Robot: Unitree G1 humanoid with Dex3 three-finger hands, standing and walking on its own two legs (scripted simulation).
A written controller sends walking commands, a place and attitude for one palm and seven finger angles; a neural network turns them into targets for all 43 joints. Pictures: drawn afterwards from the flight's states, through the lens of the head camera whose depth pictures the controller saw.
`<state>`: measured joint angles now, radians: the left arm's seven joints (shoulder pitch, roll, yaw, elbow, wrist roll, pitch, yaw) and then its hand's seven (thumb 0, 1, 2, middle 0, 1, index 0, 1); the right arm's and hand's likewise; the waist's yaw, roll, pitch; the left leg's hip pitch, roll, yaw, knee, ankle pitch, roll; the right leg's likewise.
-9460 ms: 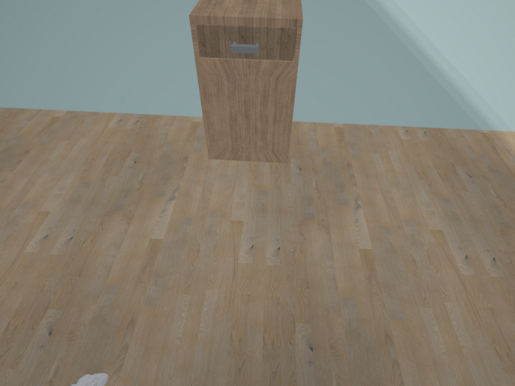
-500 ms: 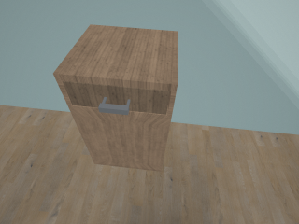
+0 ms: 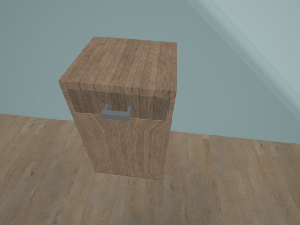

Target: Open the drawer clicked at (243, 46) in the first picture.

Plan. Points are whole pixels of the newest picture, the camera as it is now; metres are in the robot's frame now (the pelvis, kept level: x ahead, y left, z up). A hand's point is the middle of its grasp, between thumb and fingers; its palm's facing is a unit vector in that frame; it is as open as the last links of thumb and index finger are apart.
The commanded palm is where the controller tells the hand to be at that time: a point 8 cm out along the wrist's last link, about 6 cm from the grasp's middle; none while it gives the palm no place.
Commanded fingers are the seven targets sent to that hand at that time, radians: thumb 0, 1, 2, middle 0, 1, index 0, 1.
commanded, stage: come to a stop and stand still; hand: left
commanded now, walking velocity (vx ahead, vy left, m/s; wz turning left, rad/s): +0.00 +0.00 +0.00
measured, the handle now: (116, 111) +0.58 +0.17 -0.08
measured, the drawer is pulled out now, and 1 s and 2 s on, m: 0.00 0.00 0.00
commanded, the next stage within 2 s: look again from close up in 0.40 s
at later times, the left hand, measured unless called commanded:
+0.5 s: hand out of the picture -0.05 +0.14 -0.18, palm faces +0.06 -0.99 -0.13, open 7.3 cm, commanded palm none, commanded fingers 0.00 0.90 0.90 -0.20 -0.30 -0.20 -0.30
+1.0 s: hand out of the picture -0.03 +0.13 -0.18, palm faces +0.07 -0.99 -0.13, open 7.3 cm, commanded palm none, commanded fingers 0.00 0.90 0.90 -0.20 -0.30 -0.20 -0.30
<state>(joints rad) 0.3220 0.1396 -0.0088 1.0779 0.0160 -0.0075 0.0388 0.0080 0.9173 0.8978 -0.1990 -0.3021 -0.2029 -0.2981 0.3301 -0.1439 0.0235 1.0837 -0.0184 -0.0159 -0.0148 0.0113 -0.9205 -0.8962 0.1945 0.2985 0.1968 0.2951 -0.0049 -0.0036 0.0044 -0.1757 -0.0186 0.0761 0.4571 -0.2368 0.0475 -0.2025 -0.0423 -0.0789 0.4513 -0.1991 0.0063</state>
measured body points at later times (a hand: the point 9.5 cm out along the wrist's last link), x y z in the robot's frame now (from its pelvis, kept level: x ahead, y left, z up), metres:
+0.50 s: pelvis -0.01 +0.00 +0.00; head -0.02 +0.00 +0.45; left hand -0.05 +0.19 -0.17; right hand -0.03 -0.21 -0.16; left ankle +0.01 +0.09 -0.74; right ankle +0.03 -0.12 -0.74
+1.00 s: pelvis +0.00 -0.01 +0.00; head +0.00 +0.00 +0.45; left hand -0.03 +0.18 -0.16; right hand -0.03 -0.21 -0.16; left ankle +0.01 +0.09 -0.74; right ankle +0.03 -0.12 -0.74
